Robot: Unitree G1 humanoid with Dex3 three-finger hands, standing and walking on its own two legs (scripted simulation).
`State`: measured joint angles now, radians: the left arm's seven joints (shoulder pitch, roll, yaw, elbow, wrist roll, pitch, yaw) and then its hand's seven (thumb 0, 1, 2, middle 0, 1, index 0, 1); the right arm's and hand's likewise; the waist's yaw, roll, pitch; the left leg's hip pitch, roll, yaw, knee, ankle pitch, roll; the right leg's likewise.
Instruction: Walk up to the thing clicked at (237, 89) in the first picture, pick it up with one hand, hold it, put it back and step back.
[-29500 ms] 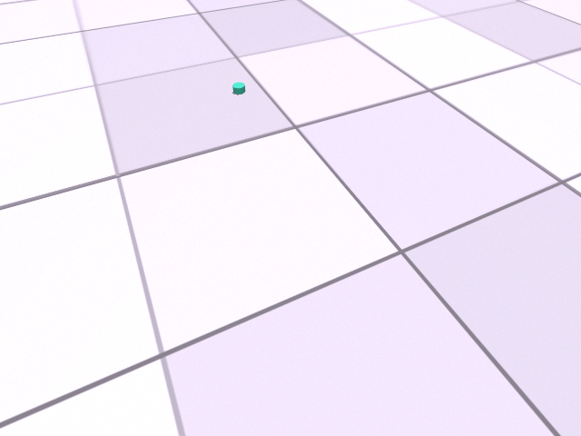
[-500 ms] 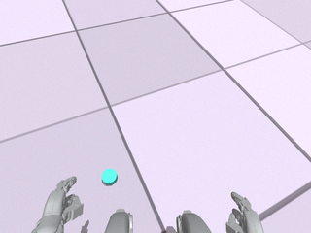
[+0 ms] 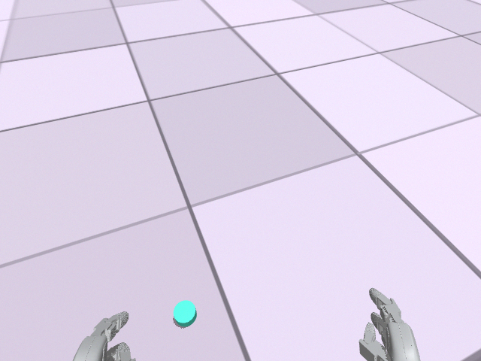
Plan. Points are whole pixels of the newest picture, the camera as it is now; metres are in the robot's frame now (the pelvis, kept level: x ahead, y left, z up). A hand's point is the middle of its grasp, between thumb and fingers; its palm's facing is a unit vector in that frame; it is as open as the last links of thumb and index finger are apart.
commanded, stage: home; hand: left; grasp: from above
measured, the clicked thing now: (185, 313) +0.45 +0.21 -0.69
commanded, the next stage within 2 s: stand in 1.76 s
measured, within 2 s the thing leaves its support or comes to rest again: neither
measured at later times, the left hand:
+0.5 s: hand out of the picture +0.16 +0.17 -0.05, palm faces +0.04 -0.98 -0.20, open 7.4 cm
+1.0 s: hand out of the picture +0.16 +0.18 -0.05, palm faces +0.04 -0.98 -0.20, open 7.4 cm
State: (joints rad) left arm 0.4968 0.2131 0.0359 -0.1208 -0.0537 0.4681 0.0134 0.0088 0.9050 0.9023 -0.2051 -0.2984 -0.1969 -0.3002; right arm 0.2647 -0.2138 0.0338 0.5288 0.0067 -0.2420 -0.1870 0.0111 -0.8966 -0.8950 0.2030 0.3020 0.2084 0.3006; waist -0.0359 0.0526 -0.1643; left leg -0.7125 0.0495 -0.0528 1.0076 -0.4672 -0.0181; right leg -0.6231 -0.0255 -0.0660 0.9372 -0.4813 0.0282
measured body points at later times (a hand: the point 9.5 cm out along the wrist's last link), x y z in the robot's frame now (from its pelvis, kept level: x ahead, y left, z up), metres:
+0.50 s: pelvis +0.00 +0.00 +0.00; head +0.01 +0.00 +0.45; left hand +0.16 +0.22 -0.03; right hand +0.15 -0.25 -0.07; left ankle +0.02 +0.13 -0.68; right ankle -0.01 -0.14 -0.68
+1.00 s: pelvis -0.01 +0.00 +0.00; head +0.00 +0.01 +0.45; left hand +0.15 +0.23 -0.03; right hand +0.15 -0.24 -0.06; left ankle +0.02 +0.13 -0.68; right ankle -0.01 -0.14 -0.68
